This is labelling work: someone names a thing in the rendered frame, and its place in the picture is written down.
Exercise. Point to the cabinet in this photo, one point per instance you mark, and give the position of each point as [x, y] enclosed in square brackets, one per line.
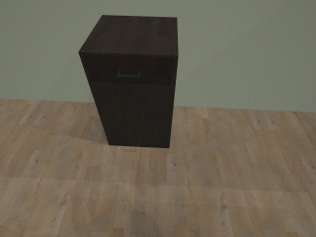
[134, 115]

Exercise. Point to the drawer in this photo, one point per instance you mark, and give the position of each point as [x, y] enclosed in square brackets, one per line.
[154, 70]

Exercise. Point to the handle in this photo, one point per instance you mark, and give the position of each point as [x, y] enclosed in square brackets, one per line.
[128, 77]

